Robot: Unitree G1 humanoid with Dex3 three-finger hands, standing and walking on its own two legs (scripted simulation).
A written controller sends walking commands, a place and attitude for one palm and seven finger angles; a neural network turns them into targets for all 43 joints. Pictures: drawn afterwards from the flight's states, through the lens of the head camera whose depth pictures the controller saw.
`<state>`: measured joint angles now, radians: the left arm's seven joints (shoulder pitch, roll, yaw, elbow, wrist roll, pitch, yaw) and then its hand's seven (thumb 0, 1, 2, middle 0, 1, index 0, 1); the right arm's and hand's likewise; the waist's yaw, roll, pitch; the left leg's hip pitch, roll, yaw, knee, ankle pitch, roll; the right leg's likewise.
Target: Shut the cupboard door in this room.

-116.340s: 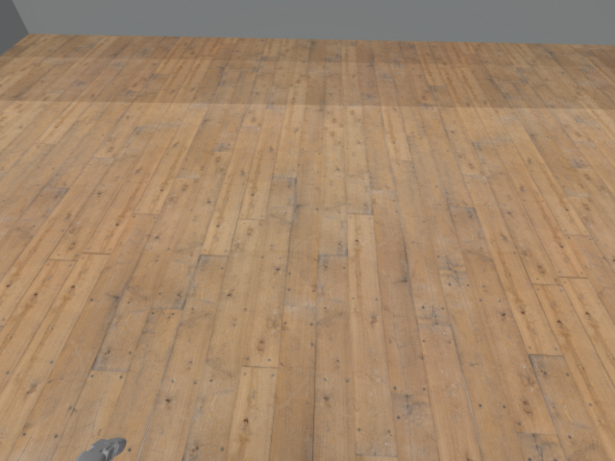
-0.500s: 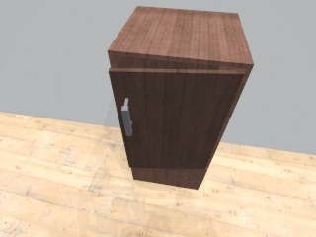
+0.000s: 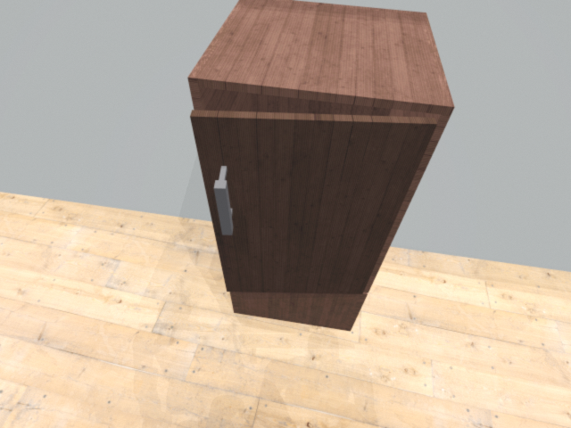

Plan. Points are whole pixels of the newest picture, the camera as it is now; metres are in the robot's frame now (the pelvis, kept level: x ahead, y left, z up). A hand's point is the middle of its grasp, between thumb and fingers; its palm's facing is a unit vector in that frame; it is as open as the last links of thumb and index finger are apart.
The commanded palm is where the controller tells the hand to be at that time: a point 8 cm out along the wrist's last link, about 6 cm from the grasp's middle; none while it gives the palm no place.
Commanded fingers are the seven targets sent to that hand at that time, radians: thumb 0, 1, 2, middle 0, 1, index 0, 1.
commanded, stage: look again from close up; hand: left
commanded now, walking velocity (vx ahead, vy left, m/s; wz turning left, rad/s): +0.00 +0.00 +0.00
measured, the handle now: (225, 201) +0.50 +0.14 -0.02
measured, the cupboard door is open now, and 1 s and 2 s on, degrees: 8 8 8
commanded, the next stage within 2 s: shuffle to correct the standing spot in 0.40 s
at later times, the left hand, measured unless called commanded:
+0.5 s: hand out of the picture +0.00 +0.18 -0.18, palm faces +0.02 -0.99 -0.17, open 7.3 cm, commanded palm none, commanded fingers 0.00 0.90 0.90 -0.20 -0.30 -0.20 -0.30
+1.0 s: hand out of the picture -0.03 +0.14 -0.19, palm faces +0.05 -0.99 -0.14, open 7.3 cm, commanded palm none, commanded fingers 0.00 0.90 0.90 -0.20 -0.30 -0.20 -0.30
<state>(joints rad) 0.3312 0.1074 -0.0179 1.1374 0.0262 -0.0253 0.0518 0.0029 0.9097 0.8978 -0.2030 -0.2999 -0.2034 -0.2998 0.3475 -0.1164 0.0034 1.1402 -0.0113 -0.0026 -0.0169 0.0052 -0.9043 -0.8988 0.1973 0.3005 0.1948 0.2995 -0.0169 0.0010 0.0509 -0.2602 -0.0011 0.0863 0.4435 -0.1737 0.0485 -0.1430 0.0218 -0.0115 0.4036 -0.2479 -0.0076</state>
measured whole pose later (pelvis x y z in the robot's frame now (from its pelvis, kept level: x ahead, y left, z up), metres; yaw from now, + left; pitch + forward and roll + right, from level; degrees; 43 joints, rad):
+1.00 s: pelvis +0.02 -0.02 -0.01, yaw +0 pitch +0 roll -2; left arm 0.43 0.15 0.02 1.03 0.04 0.01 0.02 0.00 0.91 0.90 -0.20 -0.30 -0.20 -0.30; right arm 0.31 -0.14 -0.03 1.06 -0.02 0.01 -0.02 0.01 -0.90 -0.90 0.20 0.30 0.20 0.30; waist 0.02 -0.04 -0.01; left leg -0.39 0.04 0.08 0.80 -0.43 0.04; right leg -0.17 0.04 -0.09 0.47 -0.31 -0.05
